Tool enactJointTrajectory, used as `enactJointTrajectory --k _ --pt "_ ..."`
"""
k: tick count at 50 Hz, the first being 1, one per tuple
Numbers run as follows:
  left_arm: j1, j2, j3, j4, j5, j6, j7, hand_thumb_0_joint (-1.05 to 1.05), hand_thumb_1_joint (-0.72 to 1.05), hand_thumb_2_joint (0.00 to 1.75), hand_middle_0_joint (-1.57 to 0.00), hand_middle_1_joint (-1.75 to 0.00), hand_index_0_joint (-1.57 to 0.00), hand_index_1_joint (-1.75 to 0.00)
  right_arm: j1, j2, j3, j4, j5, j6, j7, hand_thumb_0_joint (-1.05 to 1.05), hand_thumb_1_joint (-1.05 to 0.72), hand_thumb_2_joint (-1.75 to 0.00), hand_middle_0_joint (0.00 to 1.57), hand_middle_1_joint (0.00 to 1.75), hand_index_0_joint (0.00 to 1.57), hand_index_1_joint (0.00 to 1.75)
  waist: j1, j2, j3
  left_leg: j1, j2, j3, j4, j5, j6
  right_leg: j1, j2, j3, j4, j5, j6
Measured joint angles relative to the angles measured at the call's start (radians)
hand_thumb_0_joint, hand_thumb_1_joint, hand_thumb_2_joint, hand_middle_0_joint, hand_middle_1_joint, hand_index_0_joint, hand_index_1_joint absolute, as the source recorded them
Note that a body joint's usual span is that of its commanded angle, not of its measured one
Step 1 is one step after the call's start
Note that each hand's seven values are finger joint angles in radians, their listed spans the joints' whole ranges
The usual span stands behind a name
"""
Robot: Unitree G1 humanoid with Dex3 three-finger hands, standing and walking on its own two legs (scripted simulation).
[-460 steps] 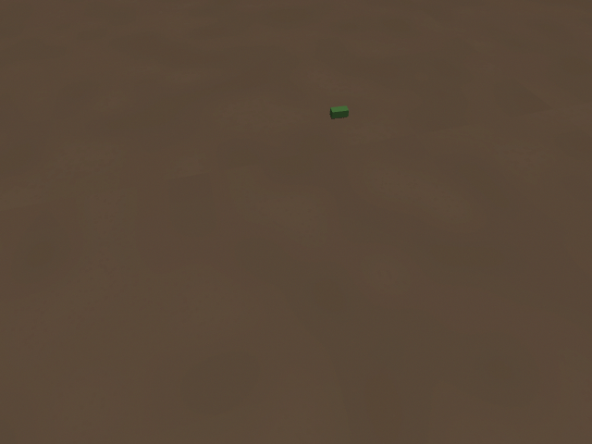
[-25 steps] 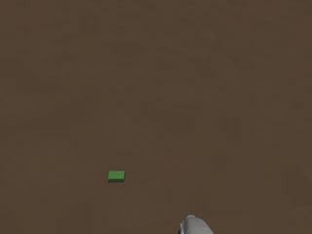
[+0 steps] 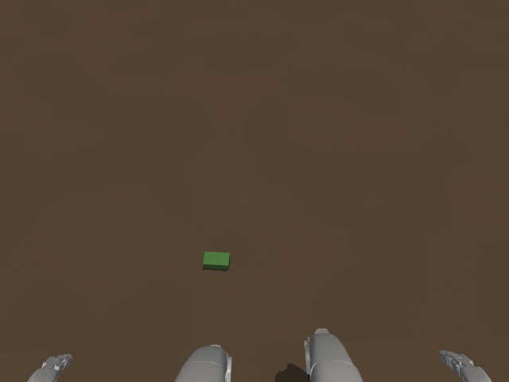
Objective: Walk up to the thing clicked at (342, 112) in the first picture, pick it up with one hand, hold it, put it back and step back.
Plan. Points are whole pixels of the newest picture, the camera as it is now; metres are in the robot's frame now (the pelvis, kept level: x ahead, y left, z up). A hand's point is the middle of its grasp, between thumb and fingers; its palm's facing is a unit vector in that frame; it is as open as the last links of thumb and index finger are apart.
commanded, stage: walk up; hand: left
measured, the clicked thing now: (216, 260) +0.56 +0.20 -0.70
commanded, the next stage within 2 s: stand in 1.28 s
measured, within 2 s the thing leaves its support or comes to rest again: neither
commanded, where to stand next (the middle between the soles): +0.09 -0.04 m, yaw -1 degrees
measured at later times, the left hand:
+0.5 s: hand (147, 365) +0.14 +0.20 -0.12, palm faces -0.12 -0.91 -0.40, open 7.4 cm
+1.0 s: hand out of the picture +0.11 +0.29 -0.12, palm faces +0.01 -0.88 -0.47, open 7.4 cm
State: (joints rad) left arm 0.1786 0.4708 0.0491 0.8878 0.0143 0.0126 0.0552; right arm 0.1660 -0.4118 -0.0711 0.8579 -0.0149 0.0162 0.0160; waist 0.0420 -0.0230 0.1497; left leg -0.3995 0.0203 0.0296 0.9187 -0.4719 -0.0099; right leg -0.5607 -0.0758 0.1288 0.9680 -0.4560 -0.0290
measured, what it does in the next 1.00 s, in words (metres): steps on the spot: right foot, then left foot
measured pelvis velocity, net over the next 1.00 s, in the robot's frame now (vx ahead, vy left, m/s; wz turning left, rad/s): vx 0.02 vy -0.01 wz -0.01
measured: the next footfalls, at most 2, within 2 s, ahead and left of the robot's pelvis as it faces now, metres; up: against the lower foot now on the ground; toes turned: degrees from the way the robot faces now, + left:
right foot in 0.42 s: +0.12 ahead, -0.21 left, +0.00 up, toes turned -6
left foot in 0.90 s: +0.07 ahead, +0.12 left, +0.00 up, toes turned -3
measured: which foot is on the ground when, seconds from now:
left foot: down 0.00-0.44, up 0.46-0.88, down 0.90-1.00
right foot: up 0.00-0.40, down 0.42-0.92, up 0.94-1.00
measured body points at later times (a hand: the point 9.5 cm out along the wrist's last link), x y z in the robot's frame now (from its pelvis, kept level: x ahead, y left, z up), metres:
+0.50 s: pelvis +0.03 -0.07 +0.02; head +0.06 -0.07 +0.47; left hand +0.14 +0.25 -0.09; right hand +0.01 -0.43 -0.08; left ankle +0.03 +0.11 -0.66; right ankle +0.08 -0.20 -0.69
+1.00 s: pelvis +0.02 -0.01 +0.01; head +0.04 -0.01 +0.46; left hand +0.10 +0.33 -0.09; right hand +0.08 -0.34 -0.11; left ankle +0.03 +0.13 -0.69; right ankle +0.07 -0.18 -0.67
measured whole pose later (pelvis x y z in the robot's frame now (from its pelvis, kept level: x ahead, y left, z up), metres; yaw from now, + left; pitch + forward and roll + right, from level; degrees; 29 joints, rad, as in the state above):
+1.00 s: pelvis +0.02 -0.01 +0.01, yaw -1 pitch -3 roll +1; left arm 0.18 0.45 0.06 0.93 0.01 0.02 0.03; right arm 0.24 -0.40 -0.04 0.93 -0.01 0.00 0.01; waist 0.02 -0.01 0.10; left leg -0.35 -0.01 -0.04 0.86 -0.46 -0.01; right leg -0.50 -0.08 0.06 0.99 -0.52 -0.02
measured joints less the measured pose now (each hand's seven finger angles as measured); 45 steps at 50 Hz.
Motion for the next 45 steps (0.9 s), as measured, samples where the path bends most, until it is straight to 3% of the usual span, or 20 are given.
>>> enactJointTrajectory --k 3,7,12,19,21,22,24,26,28,32,38,41,44,45 --pt "0.003 0.004 0.003 0.040 0.000 0.011 -0.016 0.01 0.90 0.90 -0.21 -0.30 -0.20 -0.30 0.024 0.028 0.024 0.039 -0.004 -0.008 -0.007 0.00 -0.90 -0.90 0.21 0.30 0.21 0.30 -0.018 0.000 -0.029 0.010 0.023 -0.021 -0.031 0.020 0.012 0.001 0.072 -0.023 0.089 -0.031 -0.003" --pt "0.023 0.018 0.024 0.043 0.014 0.031 -0.054 0.01 0.90 0.90 -0.21 -0.30 -0.20 -0.30 0.067 0.050 0.034 0.053 0.000 -0.054 -0.027 0.01 -0.90 -0.90 0.21 0.30 0.21 0.30 -0.017 -0.042 -0.031 0.047 0.039 -0.009 -0.118 0.066 0.004 0.012 0.105 -0.033 0.158 0.024 0.005" --pt "0.068 0.024 0.045 0.046 0.027 0.049 -0.110 0.01 0.90 0.90 -0.21 -0.30 -0.20 -0.30 0.141 0.016 0.011 0.061 0.001 -0.093 -0.050 0.00 -0.89 -0.90 0.22 0.30 0.21 0.30 -0.021 -0.073 -0.042 0.102 0.070 0.016 -0.191 0.084 -0.001 0.048 0.078 -0.035 0.139 0.070 0.020" --pt "0.085 0.001 0.033 0.063 0.006 0.009 -0.136 0.01 0.90 0.90 -0.21 -0.30 -0.20 -0.30 0.220 -0.074 -0.013 0.045 -0.016 -0.083 -0.023 0.01 -0.90 -0.90 0.21 0.30 0.21 0.30 -0.067 -0.046 -0.062 0.166 0.124 0.028 -0.228 0.064 0.000 0.142 0.025 -0.113 -0.148 0.005 0.022" --pt "0.070 -0.011 0.029 0.056 0.000 -0.019 -0.123 0.01 0.90 0.90 -0.21 -0.30 -0.20 -0.30 0.227 -0.095 -0.010 0.044 -0.012 -0.063 -0.020 0.01 -0.90 -0.90 0.21 0.30 0.21 0.30 -0.080 -0.016 -0.057 0.150 0.143 0.009 -0.182 0.039 0.001 0.190 0.041 -0.142 -0.266 0.118 0.027" --pt "0.058 -0.021 0.028 0.051 -0.001 -0.035 -0.113 0.01 0.90 0.90 -0.21 -0.30 -0.20 -0.30 0.222 -0.102 -0.009 0.048 -0.008 -0.049 -0.022 0.01 -0.90 -0.90 0.21 0.30 0.21 0.30 -0.083 0.011 -0.042 0.128 0.159 -0.016 -0.126 0.027 0.017 0.196 0.056 -0.158 -0.272 0.191 0.034" --pt "0.039 -0.042 0.021 0.038 0.002 -0.054 -0.092 0.01 0.90 0.90 -0.21 -0.30 -0.20 -0.30 0.191 -0.090 -0.002 0.062 0.006 -0.018 -0.034 0.01 -0.90 -0.90 0.21 0.30 0.21 0.30 -0.077 0.035 -0.022 0.073 0.118 -0.087 -0.001 -0.035 0.033 0.186 0.065 -0.164 -0.231 0.167 0.034" --pt "0.025 -0.064 0.004 0.032 0.002 -0.053 -0.084 0.00 0.90 0.90 -0.21 -0.30 -0.20 -0.30 0.157 -0.071 0.006 0.065 0.014 -0.004 -0.038 0.01 -0.90 -0.90 0.20 0.30 0.20 0.30 -0.066 0.050 -0.016 0.023 0.064 -0.106 0.086 -0.079 0.040 0.186 0.062 -0.154 -0.233 0.156 0.026" --pt "0.013 -0.087 -0.013 0.028 -0.002 -0.055 -0.076 0.00 0.90 0.90 -0.21 -0.30 -0.21 -0.30 0.128 -0.058 0.013 0.060 0.022 -0.003 -0.035 0.01 -0.90 -0.90 0.20 0.30 0.20 0.30 -0.064 0.080 -0.011 -0.018 0.033 -0.115 0.120 -0.057 0.044 0.199 0.062 -0.156 -0.258 0.165 0.024" --pt "0.001 -0.105 -0.028 0.011 -0.013 -0.066 -0.047 0.00 0.90 0.90 -0.21 -0.30 -0.21 -0.30 0.085 -0.035 0.018 0.031 0.007 0.023 -0.020 0.01 -0.90 -0.90 0.21 0.30 0.20 0.30 -0.059 0.130 -0.006 -0.097 -0.004 -0.134 0.197 -0.008 0.030 0.196 0.058 -0.161 -0.269 0.171 0.024" --pt "-0.016 -0.082 -0.009 -0.022 -0.017 -0.066 0.004 0.00 0.89 0.90 -0.21 -0.30 -0.21 -0.30 0.035 -0.033 0.001 -0.015 -0.009 0.060 0.001 0.00 -0.90 -0.90 0.21 0.30 0.21 0.30 -0.050 0.159 0.022 -0.157 -0.037 -0.190 0.331 0.026 0.000 0.146 0.019 -0.158 -0.220 0.162 0.039" --pt "-0.024 -0.062 0.003 -0.037 -0.001 -0.058 0.007 0.00 0.89 0.90 -0.21 -0.30 -0.21 -0.30 0.027 -0.039 -0.007 -0.009 0.004 0.055 0.003 0.00 -0.90 -0.90 0.21 0.30 0.21 0.30 -0.037 0.149 0.024 -0.114 -0.019 -0.176 0.235 0.025 -0.006 0.116 -0.012 -0.154 -0.187 0.153 0.046" --pt "-0.028 -0.038 0.011 -0.049 0.015 -0.040 -0.009 0.00 0.89 0.90 -0.21 -0.30 -0.21 -0.30 0.043 -0.039 -0.005 0.019 0.017 0.030 0.005 0.00 -0.90 -0.90 0.21 0.30 0.21 0.30 -0.019 0.117 0.002 -0.004 0.005 -0.105 -0.014 0.014 -0.003 0.083 -0.044 -0.150 -0.130 0.123 0.041" --pt "-0.030 -0.025 0.013 -0.047 0.015 -0.031 -0.015 0.00 0.89 0.90 -0.21 -0.30 -0.21 -0.30 0.048 -0.032 -0.005 0.033 0.017 0.018 0.003 0.00 -0.90 -0.90 0.21 0.30 0.21 0.30 -0.013 0.089 -0.003 0.031 -0.006 -0.084 -0.077 0.017 -0.015 0.070 -0.062 -0.138 -0.097 0.105 0.034"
